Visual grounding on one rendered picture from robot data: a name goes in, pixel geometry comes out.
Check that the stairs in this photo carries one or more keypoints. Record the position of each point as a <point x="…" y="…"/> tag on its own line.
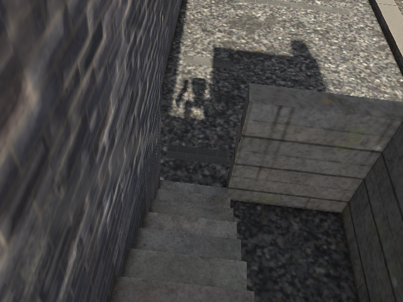
<point x="186" y="251"/>

